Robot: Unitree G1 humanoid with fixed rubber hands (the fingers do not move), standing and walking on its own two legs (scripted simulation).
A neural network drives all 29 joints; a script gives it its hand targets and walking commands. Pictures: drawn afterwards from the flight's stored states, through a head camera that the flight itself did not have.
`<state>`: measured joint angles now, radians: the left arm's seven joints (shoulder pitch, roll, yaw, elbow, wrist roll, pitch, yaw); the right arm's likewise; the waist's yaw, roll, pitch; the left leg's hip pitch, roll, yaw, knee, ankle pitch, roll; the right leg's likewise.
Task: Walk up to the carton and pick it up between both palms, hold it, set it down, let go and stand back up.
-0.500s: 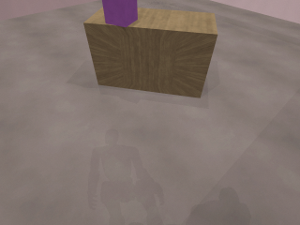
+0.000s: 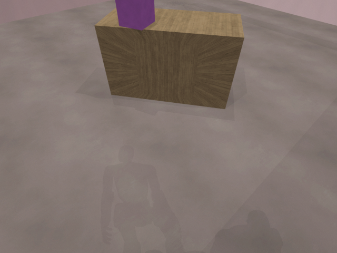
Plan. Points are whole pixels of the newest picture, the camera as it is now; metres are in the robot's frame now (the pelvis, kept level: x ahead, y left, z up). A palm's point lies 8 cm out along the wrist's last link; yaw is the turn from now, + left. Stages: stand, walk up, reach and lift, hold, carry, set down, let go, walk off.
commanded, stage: stand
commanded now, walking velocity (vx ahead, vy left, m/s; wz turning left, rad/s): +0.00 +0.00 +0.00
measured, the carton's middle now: (135, 5) +1.76 +0.20 +0.01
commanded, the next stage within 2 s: walk up in 0.08 s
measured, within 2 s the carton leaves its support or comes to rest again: neither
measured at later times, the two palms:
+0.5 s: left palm out of the picture +0.04 +0.23 -0.13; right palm out of the picture -0.03 -0.27 -0.16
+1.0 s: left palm out of the picture +0.19 +0.29 -0.15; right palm (229, 181) +0.39 -0.20 -0.14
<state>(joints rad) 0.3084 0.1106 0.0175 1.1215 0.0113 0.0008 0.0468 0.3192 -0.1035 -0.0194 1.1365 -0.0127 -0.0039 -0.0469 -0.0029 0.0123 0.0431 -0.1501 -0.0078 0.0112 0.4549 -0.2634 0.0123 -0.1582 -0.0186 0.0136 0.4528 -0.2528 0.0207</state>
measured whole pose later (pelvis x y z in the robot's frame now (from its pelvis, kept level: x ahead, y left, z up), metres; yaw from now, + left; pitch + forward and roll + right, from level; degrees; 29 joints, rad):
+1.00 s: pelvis +0.24 +0.03 -0.03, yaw -2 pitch -2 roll +0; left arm 0.56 0.23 0.04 0.82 0.06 -0.07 0.02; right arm 0.14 -0.20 -0.06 0.75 -0.05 -0.03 0.07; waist 0.04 0.01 0.07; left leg -0.50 0.04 0.08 0.67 -0.14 0.03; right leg 0.06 -0.13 -0.05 0.59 -0.56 0.02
